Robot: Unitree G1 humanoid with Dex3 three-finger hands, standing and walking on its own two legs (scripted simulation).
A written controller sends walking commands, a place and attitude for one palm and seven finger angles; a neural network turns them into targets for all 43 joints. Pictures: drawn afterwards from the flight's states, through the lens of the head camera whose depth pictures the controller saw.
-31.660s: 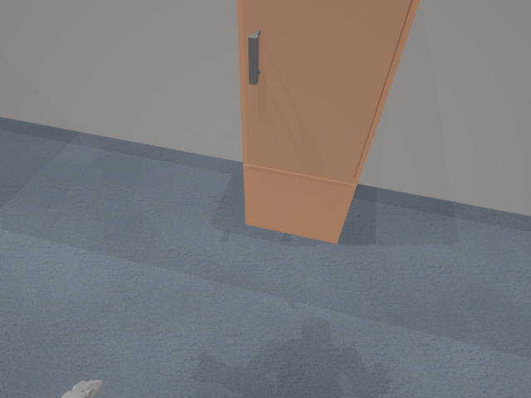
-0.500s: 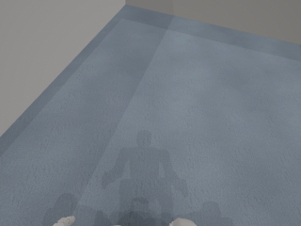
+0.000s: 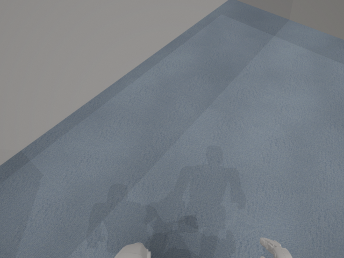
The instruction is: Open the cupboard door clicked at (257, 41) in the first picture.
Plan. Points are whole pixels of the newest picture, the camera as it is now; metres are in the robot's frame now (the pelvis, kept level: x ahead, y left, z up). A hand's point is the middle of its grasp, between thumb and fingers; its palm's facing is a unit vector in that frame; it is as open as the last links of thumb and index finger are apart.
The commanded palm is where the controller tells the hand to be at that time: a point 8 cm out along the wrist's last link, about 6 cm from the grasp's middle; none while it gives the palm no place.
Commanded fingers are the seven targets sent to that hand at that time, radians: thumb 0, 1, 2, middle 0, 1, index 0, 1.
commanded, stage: turn to face it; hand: left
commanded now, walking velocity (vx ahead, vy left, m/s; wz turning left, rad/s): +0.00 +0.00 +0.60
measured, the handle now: out of the picture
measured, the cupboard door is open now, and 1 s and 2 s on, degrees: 40 40 40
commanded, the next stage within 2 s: none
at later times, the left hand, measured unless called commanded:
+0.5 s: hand out of the picture +0.09 +0.19 -0.15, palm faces +0.27 -0.92 -0.30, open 7.4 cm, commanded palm none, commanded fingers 0.00 0.90 0.90 -0.20 -0.30 -0.20 -0.30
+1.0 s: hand out of the picture -0.02 +0.22 -0.17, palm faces +0.59 -0.76 -0.27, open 7.4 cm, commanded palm none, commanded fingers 0.00 0.90 0.90 -0.20 -0.30 -0.20 -0.30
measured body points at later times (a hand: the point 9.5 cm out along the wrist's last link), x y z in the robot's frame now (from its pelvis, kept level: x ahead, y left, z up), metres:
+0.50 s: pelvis +0.03 -0.03 +0.00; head +0.09 -0.04 +0.44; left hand +0.08 +0.24 -0.12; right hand +0.16 -0.27 -0.16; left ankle -0.03 +0.09 -0.67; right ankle +0.05 -0.14 -0.74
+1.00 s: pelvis +0.04 -0.01 +0.00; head +0.08 +0.04 +0.44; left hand -0.05 +0.26 -0.15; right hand +0.28 -0.16 -0.13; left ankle -0.01 +0.08 -0.74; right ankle +0.11 -0.15 -0.67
